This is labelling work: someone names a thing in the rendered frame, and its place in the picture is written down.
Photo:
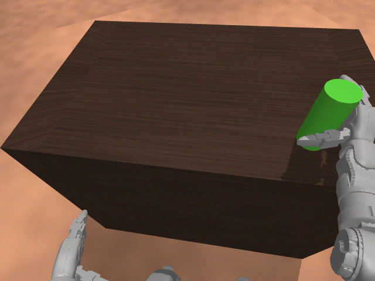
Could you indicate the right robot hand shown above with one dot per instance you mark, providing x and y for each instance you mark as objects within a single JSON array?
[{"x": 360, "y": 124}]

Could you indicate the right robot arm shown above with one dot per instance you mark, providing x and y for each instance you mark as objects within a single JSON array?
[{"x": 353, "y": 255}]

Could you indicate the left robot hand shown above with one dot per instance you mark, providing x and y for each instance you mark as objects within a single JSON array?
[{"x": 67, "y": 262}]

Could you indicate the can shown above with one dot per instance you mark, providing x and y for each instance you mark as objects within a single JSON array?
[{"x": 335, "y": 102}]

